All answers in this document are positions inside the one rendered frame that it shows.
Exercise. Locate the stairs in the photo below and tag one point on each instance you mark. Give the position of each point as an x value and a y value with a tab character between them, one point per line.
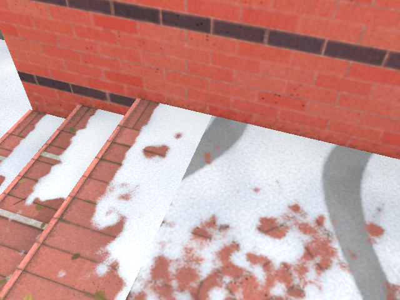
33	201

